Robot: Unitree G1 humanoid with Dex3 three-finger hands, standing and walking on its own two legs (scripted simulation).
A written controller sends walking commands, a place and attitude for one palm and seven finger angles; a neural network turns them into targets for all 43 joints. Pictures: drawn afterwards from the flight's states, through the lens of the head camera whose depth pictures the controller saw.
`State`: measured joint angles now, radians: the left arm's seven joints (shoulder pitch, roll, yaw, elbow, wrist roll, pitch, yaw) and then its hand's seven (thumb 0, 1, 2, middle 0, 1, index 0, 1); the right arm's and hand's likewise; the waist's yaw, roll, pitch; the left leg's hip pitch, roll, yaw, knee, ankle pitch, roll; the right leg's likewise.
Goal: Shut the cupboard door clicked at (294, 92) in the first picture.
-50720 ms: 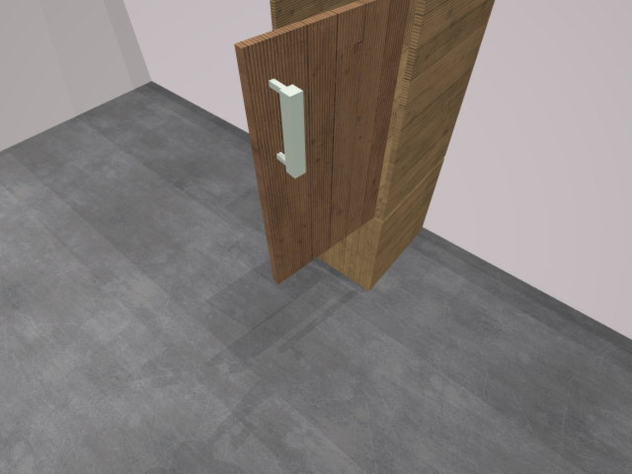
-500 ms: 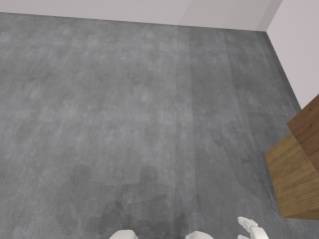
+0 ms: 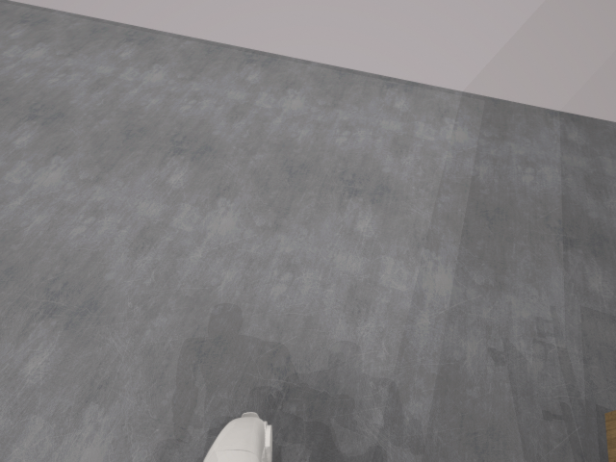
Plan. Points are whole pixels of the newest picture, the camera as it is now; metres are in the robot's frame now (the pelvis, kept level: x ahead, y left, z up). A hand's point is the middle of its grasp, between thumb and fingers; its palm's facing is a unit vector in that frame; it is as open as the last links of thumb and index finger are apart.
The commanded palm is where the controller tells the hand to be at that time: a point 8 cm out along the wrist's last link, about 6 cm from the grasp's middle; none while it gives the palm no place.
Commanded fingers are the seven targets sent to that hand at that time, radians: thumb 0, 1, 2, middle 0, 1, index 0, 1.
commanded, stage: walk to a spot facing it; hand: left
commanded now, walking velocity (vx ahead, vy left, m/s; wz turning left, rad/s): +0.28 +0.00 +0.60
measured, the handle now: out of the picture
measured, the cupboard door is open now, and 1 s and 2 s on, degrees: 14 14 14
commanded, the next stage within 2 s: turn to face it in 0.24 s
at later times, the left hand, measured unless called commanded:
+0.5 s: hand (151, 389) +0.24 +0.27 -0.15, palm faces +0.18 -0.96 -0.22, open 7.4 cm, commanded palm none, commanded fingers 0.00 0.90 0.90 -0.20 -0.30 -0.20 -0.30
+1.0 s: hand (169, 346) +0.32 +0.26 -0.18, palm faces -0.03 -0.98 -0.20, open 7.4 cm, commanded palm none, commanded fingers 0.00 0.90 0.90 -0.20 -0.30 -0.20 -0.30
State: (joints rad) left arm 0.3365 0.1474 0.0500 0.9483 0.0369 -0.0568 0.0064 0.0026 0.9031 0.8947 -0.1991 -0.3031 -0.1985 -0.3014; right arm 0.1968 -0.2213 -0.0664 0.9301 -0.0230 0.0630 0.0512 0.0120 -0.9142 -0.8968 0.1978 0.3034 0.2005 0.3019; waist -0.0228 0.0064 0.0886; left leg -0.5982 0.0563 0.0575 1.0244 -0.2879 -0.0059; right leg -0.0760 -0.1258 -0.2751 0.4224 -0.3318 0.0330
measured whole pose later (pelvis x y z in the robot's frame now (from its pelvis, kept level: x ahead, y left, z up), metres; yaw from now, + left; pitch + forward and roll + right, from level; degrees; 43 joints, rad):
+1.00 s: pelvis +0.25 +0.08 -0.01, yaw -7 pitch +1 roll -1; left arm 0.23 0.19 0.09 0.95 0.02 0.05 0.00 0.00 0.91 0.89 -0.20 -0.30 -0.20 -0.30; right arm 0.15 -0.21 -0.04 0.89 -0.01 0.02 -0.03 0.01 -0.91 -0.90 0.20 0.30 0.20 0.30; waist 0.02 -0.01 0.07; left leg -0.32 0.03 0.00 0.56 -0.28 -0.03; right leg -0.37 0.07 0.12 0.58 -0.25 0.00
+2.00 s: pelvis +0.30 +0.07 -0.01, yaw -44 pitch +1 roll -1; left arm 0.12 0.24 0.09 0.88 0.02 0.07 -0.04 0.01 0.91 0.90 -0.20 -0.30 -0.19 -0.30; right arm 0.24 -0.21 -0.03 0.89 -0.03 0.03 -0.02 0.01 -0.91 -0.90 0.21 0.30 0.21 0.30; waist -0.02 0.03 0.11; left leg -0.24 0.17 0.24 0.57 -0.33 -0.03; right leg -0.35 -0.02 -0.07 0.75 -0.41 0.03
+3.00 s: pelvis +0.31 +0.02 +0.00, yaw -78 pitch +2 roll +1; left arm 0.17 0.20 0.06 0.90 0.03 0.03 -0.01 0.00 0.90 0.89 -0.20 -0.30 -0.20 -0.30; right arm 0.17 -0.27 -0.05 0.88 -0.01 0.07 -0.02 0.01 -0.91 -0.90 0.20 0.30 0.20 0.30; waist -0.01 0.03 0.09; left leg -0.50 0.07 0.04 1.00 -0.42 -0.09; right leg -0.27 0.03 0.04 0.53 -0.29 -0.03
